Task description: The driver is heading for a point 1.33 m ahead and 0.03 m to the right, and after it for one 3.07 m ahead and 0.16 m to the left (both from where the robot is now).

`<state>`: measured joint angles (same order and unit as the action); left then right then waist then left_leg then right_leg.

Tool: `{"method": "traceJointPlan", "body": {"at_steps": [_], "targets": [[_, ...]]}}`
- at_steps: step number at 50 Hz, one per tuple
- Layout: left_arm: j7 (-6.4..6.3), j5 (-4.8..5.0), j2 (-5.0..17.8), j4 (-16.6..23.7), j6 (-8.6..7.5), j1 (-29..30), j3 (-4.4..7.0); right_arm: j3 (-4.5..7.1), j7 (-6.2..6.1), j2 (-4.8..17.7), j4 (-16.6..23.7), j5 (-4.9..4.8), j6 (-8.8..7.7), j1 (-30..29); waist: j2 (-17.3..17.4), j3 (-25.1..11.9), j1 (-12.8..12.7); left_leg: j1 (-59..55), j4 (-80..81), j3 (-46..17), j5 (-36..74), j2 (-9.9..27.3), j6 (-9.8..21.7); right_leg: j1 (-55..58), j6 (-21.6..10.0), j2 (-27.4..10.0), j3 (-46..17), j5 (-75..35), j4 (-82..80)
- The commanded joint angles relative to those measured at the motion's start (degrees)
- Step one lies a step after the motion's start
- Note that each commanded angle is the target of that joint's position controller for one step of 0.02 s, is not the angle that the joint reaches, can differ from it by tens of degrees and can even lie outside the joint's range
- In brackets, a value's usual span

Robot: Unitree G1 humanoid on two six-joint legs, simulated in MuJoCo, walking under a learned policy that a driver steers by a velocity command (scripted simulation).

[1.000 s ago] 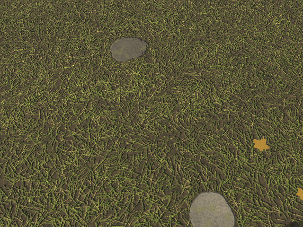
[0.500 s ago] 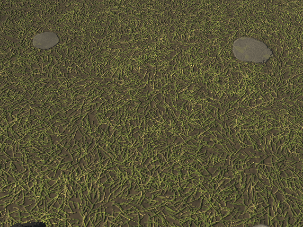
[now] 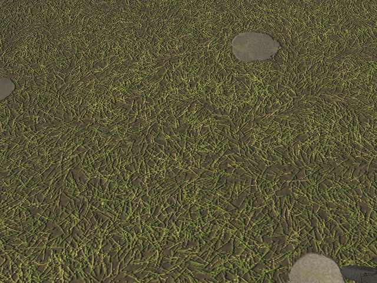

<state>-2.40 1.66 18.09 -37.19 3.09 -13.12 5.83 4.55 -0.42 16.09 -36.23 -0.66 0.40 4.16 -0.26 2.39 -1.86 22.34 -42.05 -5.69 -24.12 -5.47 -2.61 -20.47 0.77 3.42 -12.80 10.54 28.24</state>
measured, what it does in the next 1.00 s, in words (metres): steps on the spot: left foot, then right foot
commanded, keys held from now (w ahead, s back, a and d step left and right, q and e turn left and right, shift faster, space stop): e+shift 0.26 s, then shift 0.04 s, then q+shift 0.36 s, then w+q+shift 0.34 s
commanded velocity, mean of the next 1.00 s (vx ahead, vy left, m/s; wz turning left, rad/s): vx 0.16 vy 0.00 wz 0.04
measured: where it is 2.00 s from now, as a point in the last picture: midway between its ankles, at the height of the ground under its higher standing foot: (173, 165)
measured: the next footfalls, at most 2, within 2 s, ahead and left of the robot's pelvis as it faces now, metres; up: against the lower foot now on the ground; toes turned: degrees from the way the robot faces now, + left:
left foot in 0.06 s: +0.05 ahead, +0.11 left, +0.00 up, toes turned -10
right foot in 0.48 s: -0.01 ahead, -0.16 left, +0.00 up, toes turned -16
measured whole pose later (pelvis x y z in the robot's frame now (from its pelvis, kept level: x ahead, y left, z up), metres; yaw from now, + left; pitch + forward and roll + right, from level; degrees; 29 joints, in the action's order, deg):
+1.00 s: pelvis +0.06 +0.04 -0.02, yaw +7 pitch +3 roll -1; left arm 1.9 -3.5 18.2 -39.9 -0.9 -9.5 4.9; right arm 3.8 2.4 17.3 -40.2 0.8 0.8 20.0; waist -3.3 -1.3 2.8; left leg 16.6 -39.4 3.4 -25.9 -0.6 4.3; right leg -24.8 1.6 -4.9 1.7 25.7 64.4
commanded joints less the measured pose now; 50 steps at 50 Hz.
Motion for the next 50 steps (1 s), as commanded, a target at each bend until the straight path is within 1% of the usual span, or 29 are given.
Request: {"method": "traceJointPlan", "body": {"at_steps": [1, 2, 3, 4, 5, 6, 8, 9, 13, 17, 20, 22, 23, 24, 25, 26, 27, 28, 30, 33, 35, 37, 42, 44, 45, 46, 47, 48, 50], "targets": [[-0.19, 0.60, 9.1, 5.9, 0.15, 4.7, 2.60, 0.93, 0.79, 2.9, 2.4, -0.42, -1.40, 3.3, -10.9, -10.6, 2.7, -6.3, 13.8, 1.4, 6.2, -1.2, 0.3, 7.7, -10.0, -9.3, -16.3, -8.8, -5.7], [-0.17, 1.12, 8.5, 6.2, 0.09, 5.7, 2.35, 1.56, 0.61, 4.0, 1.1, -0.26, -1.44, 6.3, -10.3, -10.5, 4.2, -12.2, 21.0, 1.9, 11.4, 0.0, 1.2, 4.0, -8.2, -7.6, -15.8, -3.6, -4.5], [-0.16, 0.84, 6.1, 6.2, 0.12, 4.0, 1.66, 2.58, 0.21, 7.1, 0.5, 0.21, -1.25, 8.7, -5.6, -11.5, 3.9, -21.0, 23.8, -4.4, 12.8, 8.1, 4.1, -3.9, -5.3, -4.2, -12.9, 8.5, 1.9], [0.07, 0.35, 2.4, 6.8, -0.18, 1.0, 0.76, 3.37, -0.22, 12.5, 1.6, 1.82, -0.58, 6.3, 12.8, -9.7, 0.7, -24.0, 27.0, -22.2, 14.8, 23.0, 11.8, -17.4, -1.8, 5.1, -1.1, 23.9, 17.1], [0.27, -0.54, 7.6, 7.2, -1.29, 1.2, 2.23, 3.10, 0.14, 11.4, 2.5, 4.32, -1.34, 4.5, 14.2, -6.7, 0.3, -16.0, 29.2, -28.6, 17.1, 30.4, 17.4, -20.2, 0.5, 0.1, -0.2, 24.2, 28.8], [0.51, -0.49, 11.5, 5.9, -1.32, 0.9, 3.37, 2.12, -0.28, 8.1, 3.7, 3.95, -1.86, 0.3, 8.9, -4.5, -1.1, -13.0, 28.6, -21.6, 17.3, 27.4, 16.9, -18.6, 1.5, -2.6, 1.7, 19.3, 35.1], [0.36, -0.75, 10.3, 3.1, -0.27, -1.6, 3.47, 1.21, -1.46, 5.2, 4.4, 2.07, -1.89, -3.9, 5.1, -3.1, -1.9, -12.1, 27.1, -9.7, 16.4, 19.4, 12.8, -18.5, 3.0, -3.6, 4.0, 11.1, 41.6], [0.58, -0.59, 8.8, 3.3, 0.08, -1.7, 3.03, 0.91, -2.01, 5.0, 4.2, 1.54, -1.81, -3.7, 5.9, -2.4, -1.2, -12.0, 26.8, -5.9, 20.4, 18.8, 12.8, -19.6, 3.7, -4.5, 5.2, 9.2, 44.5], [1.33, 0.09, 5.7, 7.2, -0.03, 5.3, 1.24, 1.09, -2.98, 6.5, 2.0, 2.32, -0.89, 3.8, 6.5, -2.9, 3.9, -19.1, 27.1, 0.2, 25.9, 19.8, 15.3, -23.5, 6.2, -7.7, 9.7, 6.0, 38.7], [1.66, -1.31, 2.5, 9.2, -0.48, 8.0, -0.58, 1.77, -1.48, 9.4, 0.1, 1.45, -0.31, 6.8, 6.1, -5.6, 5.2, -21.1, 25.6, 0.8, 33.3, 21.6, 17.9, -16.4, 5.7, -7.2, 9.7, 11.6, 27.8], [1.33, -1.90, 1.1, 7.5, -0.62, 6.0, -1.49, 0.81, 0.42, 8.1, -0.9, 0.34, -0.69, 4.2, 7.9, -7.0, 3.2, -16.3, 23.7, 2.6, 36.0, 19.6, 17.3, -3.5, 4.0, -5.4, 11.7, 13.0, 14.4], [1.16, -2.08, 0.8, 5.2, -0.76, 3.0, -1.39, -0.16, 1.34, 6.7, -2.4, -0.83, -1.20, 4.2, 8.8, -6.6, 1.3, -14.0, 20.7, 2.4, 36.0, 17.4, 15.1, 6.2, 2.6, -3.2, 13.6, 4.3, -1.3], [1.14, -1.96, 2.5, 4.5, -0.90, 1.6, -0.88, -0.10, 1.50, 7.4, -3.2, -1.74, -1.39, 5.3, 8.7, -6.1, 0.4, -11.4, 19.0, 1.9, 35.5, 16.7, 13.0, 12.6, 1.0, -2.3, 14.2, -3.9, -10.2], [0.59, -1.89, 6.4, 4.8, -0.97, 0.4, 0.05, -0.13, 1.75, 8.0, -3.5, -1.44, -1.98, 7.5, 7.3, -7.9, 1.0, -7.1, 17.5, 1.1, 30.9, 15.5, 9.3, 20.6, -0.4, -6.1, 10.3, -10.7, -9.1], [-0.27, -2.66, 10.6, 5.5, -0.72, -3.0, 0.85, -1.14, 2.06, 5.4, -1.9, 0.57, -2.56, 6.4, -1.1, -12.7, 0.6, -0.1, 9.2, 3.4, 14.6, 12.0, 5.2, 29.6, -4.1, -16.9, 1.7, -33.8, -3.3], [-0.49, -2.91, 12.6, 4.6, -0.01, 0.8, 1.63, -1.47, 2.03, 3.5, -1.6, -0.02, -2.85, 9.1, -13.6, -12.4, 2.8, 6.9, 4.2, 8.9, -3.5, 7.4, 1.6, 26.8, -12.8, -24.5, -0.9, -36.3, -2.4], [-0.18, -3.23, 9.5, 5.9, -0.42, 1.6, 1.32, -0.36, 1.41, 7.6, -1.6, -0.67, -2.22, 6.2, -13.1, -11.3, -0.9, 8.6, -7.0, 7.7, -10.9, 7.3, -0.4, 22.7, -16.8, -25.0, -2.1, -31.7, -5.2], [-0.14, -3.61, 7.8, 5.5, -1.00, 2.0, 0.83, 1.07, 0.95, 9.7, -1.7, -1.56, -1.30, 6.3, -12.7, -9.3, -0.8, 12.0, -17.9, 6.4, -12.5, 7.3, -1.1, 20.7, -17.1, -24.7, -0.5, -30.6, -6.6], [-0.12, -2.45, 5.5, 5.8, -2.18, 7.7, 0.24, 1.68, -0.33, 8.0, -3.0, -1.24, 1.53, 10.3, -11.0, -6.2, 2.5, 12.2, -23.7, 4.5, -8.0, 8.8, -2.1, 14.8, -14.1, -22.0, 6.1, -24.8, -8.4], [-0.32, -2.58, 3.8, 5.1, -2.98, 10.6, 0.08, 1.54, -0.81, 5.8, -1.0, -0.66, 3.48, 9.6, -9.5, -4.4, 3.6, 10.8, -21.9, 6.1, -0.4, 9.7, -3.0, 11.2, -12.6, -21.3, 11.6, -19.8, -9.9], [-0.10, -1.60, 5.1, 3.9, -3.73, 6.6, 0.81, 1.06, 0.67, 5.1, 1.3, -1.01, 3.12, 6.9, -9.2, -6.7, 0.8, 10.9, -15.9, 6.9, 3.0, 11.9, -1.4, 14.0, -11.8, -23.0, 10.3, 5.6, -14.4], [0.30, -0.91, 7.5, 2.8, -4.78, 5.2, 1.59, 0.86, 2.17, 5.0, 3.1, -1.16, 2.36, 5.3, -9.6, -5.9, 0.2, 10.0, -11.0, 7.9, 1.9, 12.3, 1.0, 14.6, -10.8, -24.3, 8.8, 18.3, -17.6], [2.65, 0.36, 9.5, 1.5, -6.68, 8.0, 2.48, 1.23, 2.76, 5.5, 1.5, -1.90, 1.39, 9.6, -6.4, -1.3, 3.8, 1.6, -2.6, 12.6, -2.0, 12.0, 6.2, 11.9, -8.6, -24.3, 13.8, 23.5, -18.2], [3.16, 0.80, 8.2, 1.5, -6.48, 11.5, 2.14, 1.46, 2.43, 5.0, -2.1, -2.02, 1.15, 17.0, -2.1, -0.2, 8.3, -9.2, 4.9, 17.9, 2.5, 8.6, 8.1, 5.8, -6.7, -21.5, 19.7, 24.7, -10.5], [3.45, -5.38, 6.3, 0.5, -4.73, 8.1, 1.32, 2.01, 3.79, 7.2, -5.7, 3.50, 1.73, 25.3, 5.7, -3.1, 11.1, -21.1, 11.1, 17.4, -1.3, 3.1, 9.3, 0.9, -3.8, -15.0, 28.8, 22.0, 9.8], [3.83, -6.34, -0.5, 2.4, -4.21, 13.1, -1.00, 3.05, 3.71, 11.3, -7.8, 3.26, 1.35, 32.7, 20.6, 1.3, 15.1, -27.5, 14.1, -3.3, -12.6, 12.4, 13.2, -21.0, -1.8, -9.2, 28.4, 27.3, 37.7], [4.10, -6.23, -3.4, 8.9, -4.73, 17.0, -2.55, 2.78, 3.24, 16.5, -2.8, 1.75, 0.33, 26.7, 25.8, 1.6, 11.3, -26.7, 29.0, -35.6, -13.9, 21.6, 19.9, -38.6, 0.4, -0.9, 16.7, 27.3, 46.1], [4.57, -6.54, 1.0, 10.0, -5.64, 19.6, -2.06, 2.94, 2.78, 15.6, -1.0, 1.43, -0.07, 22.6, 14.1, 2.7, 10.4, -27.0, 33.9, -38.2, -15.7, 26.0, 21.9, -42.0, 0.8, -5.8, 11.0, 20.5, 46.8], [5.07, -5.39, 6.6, 6.0, -6.78, 14.9, -0.83, 2.31, 1.92, 13.5, -0.8, 1.91, -0.91, 20.0, 4.0, 1.8, 6.7, -23.0, 30.8, -27.4, -10.7, 22.0, 19.7, -32.8, 1.4, -9.0, 10.5, 9.5, 38.0]]}}
Keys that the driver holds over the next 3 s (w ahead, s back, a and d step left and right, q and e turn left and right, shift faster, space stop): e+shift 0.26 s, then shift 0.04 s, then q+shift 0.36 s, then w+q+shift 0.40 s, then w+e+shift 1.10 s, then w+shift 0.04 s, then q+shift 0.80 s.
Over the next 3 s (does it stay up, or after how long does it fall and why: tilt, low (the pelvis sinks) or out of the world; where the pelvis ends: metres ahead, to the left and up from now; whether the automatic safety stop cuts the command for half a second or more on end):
stays up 1.47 -0.17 -0.04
